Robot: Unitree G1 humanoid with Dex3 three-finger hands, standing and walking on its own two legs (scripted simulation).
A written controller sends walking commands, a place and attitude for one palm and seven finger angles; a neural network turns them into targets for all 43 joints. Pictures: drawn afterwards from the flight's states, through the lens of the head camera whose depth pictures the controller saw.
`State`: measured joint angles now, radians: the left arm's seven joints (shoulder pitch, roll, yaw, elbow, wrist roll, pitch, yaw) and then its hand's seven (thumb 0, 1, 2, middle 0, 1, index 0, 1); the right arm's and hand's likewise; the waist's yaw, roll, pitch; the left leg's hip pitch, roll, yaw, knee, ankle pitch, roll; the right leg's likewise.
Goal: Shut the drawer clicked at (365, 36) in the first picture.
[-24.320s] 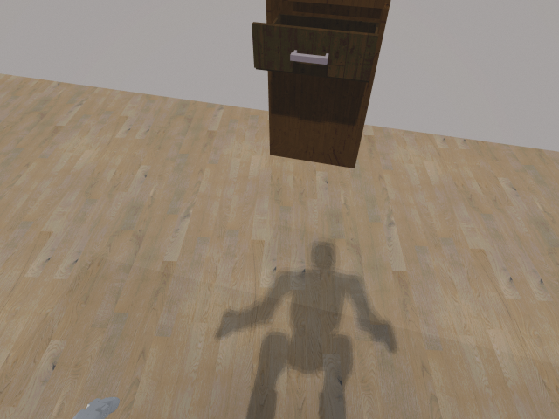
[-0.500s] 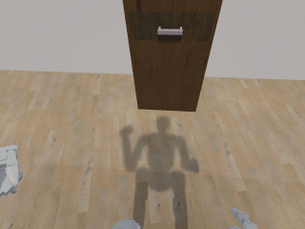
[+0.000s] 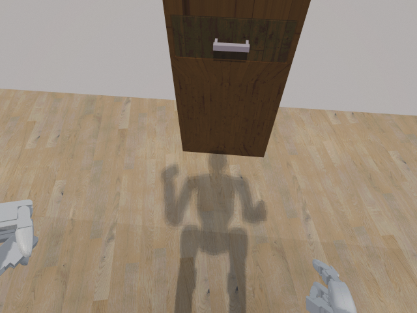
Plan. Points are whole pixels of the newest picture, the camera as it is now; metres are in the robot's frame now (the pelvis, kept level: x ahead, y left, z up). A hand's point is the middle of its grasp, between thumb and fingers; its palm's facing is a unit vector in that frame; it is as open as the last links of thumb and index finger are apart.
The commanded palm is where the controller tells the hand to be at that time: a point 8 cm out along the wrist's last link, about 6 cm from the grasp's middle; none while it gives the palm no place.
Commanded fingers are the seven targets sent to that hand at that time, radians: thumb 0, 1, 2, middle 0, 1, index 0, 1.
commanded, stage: stop stepping back and stand still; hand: left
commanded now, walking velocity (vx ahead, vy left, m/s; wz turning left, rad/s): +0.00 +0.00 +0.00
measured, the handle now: (231, 44) +1.00 -0.03 -0.04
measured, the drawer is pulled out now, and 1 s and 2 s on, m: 0.00 0.00 0.00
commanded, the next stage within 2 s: let the arm hang, fingers relaxed in 0.28 s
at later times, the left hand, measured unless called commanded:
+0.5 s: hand (60, 282) +0.16 +0.26 +0.00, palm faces +0.14 -0.86 -0.48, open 3.1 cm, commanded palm none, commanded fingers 0.00 0.90 0.90 -1.12 -1.30 -1.12 -1.30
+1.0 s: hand out of the picture -0.08 +0.21 -0.16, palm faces +0.02 -0.97 -0.23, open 5.8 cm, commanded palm none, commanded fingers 0.00 0.90 0.90 -0.20 -0.30 -0.20 -0.30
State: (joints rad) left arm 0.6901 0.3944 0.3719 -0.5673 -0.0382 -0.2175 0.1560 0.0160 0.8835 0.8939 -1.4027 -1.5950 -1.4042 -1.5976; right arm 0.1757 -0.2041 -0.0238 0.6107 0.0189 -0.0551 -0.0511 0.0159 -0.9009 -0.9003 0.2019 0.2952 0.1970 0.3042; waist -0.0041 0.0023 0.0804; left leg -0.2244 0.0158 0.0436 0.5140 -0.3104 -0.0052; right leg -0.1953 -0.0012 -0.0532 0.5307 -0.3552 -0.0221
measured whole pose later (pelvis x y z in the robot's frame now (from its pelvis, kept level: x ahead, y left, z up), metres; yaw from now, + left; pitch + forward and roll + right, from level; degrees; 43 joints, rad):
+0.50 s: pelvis -0.03 +0.02 -0.01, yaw +1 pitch +2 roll +0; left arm 0.39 0.33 0.15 0.09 0.02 -0.06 0.04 0.00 0.89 0.90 -1.36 -1.56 -1.36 -1.56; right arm 0.15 -0.28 -0.03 0.72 0.00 -0.04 0.02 0.01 -0.90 -0.90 0.20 0.30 0.20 0.30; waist 0.00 0.09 -0.01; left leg -0.34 0.00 0.04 0.62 -0.31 0.02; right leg -0.30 -0.03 -0.06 0.61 -0.35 0.00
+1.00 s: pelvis -0.05 +0.03 +0.01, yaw +0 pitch -1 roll -1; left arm 0.33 0.17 0.00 1.08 0.00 0.02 0.03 0.01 0.90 0.89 -0.48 -0.63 -0.49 -0.62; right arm 0.34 -0.15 -0.01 1.05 -0.01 0.02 -0.02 0.01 -0.90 -0.90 0.20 0.29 0.20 0.30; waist -0.01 0.04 0.06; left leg -0.24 0.00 0.05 0.44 -0.19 0.03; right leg -0.19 -0.02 -0.06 0.42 -0.22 0.00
